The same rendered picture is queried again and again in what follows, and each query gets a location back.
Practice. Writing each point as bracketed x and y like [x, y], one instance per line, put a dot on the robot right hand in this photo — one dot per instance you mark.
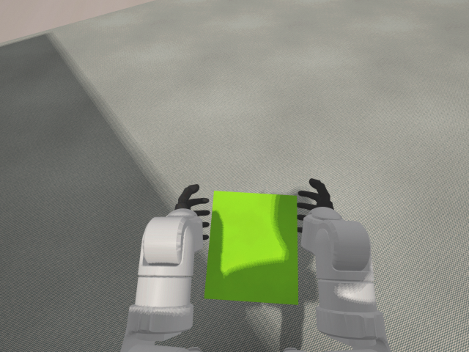
[322, 198]

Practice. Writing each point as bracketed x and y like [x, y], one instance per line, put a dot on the right robot forearm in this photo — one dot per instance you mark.
[347, 311]

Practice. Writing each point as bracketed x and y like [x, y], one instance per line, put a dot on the carton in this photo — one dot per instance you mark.
[253, 248]

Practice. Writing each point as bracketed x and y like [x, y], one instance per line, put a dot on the robot left hand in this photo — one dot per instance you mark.
[185, 202]

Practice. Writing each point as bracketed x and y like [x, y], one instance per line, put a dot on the left robot forearm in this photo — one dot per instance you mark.
[162, 309]

